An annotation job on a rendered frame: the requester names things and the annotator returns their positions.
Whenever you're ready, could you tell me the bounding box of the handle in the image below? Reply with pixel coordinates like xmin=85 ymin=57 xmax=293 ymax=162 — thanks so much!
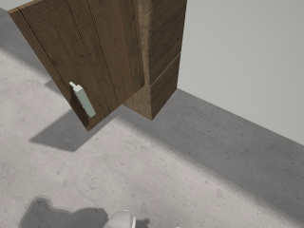
xmin=69 ymin=82 xmax=96 ymax=117

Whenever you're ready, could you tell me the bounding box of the cupboard door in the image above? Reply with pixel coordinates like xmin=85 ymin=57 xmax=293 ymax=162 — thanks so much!
xmin=7 ymin=0 xmax=145 ymax=131

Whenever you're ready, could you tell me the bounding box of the robot left thigh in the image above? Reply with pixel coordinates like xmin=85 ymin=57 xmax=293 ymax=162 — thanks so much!
xmin=104 ymin=210 xmax=137 ymax=228

